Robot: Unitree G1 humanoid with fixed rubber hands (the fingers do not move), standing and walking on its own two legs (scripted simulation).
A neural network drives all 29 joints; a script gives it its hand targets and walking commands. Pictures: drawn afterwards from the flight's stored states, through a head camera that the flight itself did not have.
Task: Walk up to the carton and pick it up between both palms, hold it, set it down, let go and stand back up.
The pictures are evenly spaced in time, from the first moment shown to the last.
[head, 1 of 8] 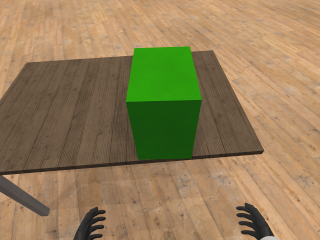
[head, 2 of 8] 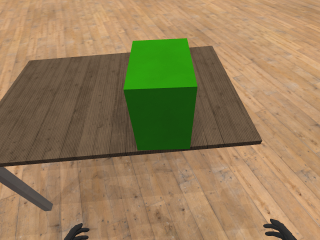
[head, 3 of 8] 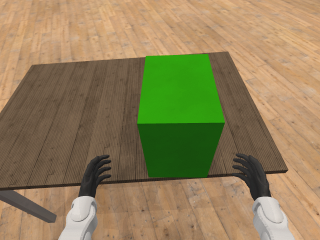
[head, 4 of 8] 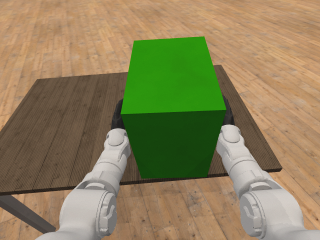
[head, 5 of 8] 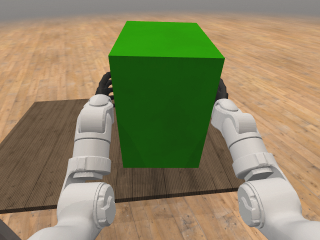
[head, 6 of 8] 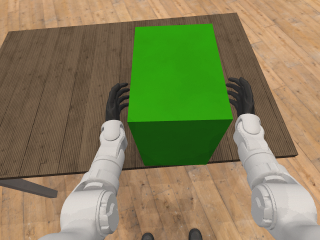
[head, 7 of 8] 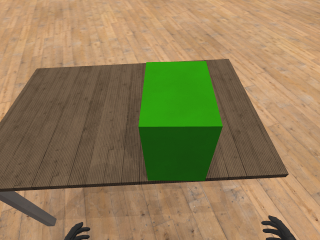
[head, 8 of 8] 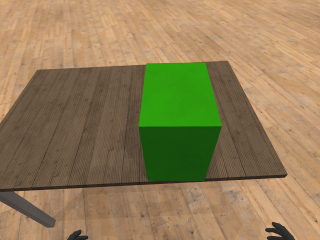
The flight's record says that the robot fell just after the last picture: no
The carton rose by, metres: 0.26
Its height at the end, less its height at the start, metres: +0.00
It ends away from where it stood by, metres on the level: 0.02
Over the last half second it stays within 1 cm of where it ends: yes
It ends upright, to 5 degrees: yes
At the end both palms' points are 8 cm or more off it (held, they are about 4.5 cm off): yes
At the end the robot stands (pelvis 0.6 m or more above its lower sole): yes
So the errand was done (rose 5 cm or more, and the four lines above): yes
